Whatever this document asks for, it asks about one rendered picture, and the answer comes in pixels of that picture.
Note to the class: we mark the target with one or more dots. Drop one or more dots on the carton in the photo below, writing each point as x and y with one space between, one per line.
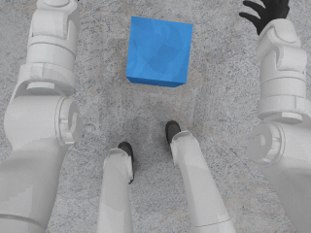
158 52

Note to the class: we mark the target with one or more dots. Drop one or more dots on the robot thigh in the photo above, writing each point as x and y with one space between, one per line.
114 212
207 210

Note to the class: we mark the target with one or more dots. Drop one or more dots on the right robot thigh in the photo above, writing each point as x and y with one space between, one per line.
207 210

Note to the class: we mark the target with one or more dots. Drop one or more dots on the robot right hand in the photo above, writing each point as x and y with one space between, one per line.
273 9

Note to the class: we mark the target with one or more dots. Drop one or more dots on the left robot forearm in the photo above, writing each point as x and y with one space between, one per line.
51 51

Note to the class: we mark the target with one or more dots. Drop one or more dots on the right robot forearm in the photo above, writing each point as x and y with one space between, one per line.
282 68

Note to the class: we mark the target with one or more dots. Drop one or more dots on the robot left upper arm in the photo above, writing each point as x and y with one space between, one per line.
40 129

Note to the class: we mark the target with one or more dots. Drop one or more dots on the left robot thigh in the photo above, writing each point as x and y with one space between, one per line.
114 212

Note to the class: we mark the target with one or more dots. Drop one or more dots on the robot right upper arm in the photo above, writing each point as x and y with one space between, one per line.
283 154

